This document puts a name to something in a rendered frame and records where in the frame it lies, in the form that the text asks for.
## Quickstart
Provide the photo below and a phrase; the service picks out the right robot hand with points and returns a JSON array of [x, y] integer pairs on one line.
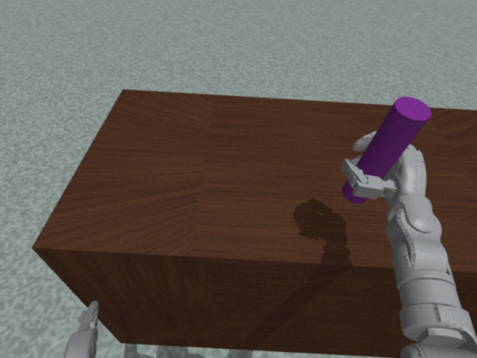
[[406, 177]]

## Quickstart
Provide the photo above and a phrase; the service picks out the can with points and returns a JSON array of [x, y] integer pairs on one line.
[[401, 125]]

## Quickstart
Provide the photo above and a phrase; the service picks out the left robot hand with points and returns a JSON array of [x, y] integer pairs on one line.
[[82, 344]]

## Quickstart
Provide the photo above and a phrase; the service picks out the right robot arm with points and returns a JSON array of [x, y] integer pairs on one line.
[[431, 311]]

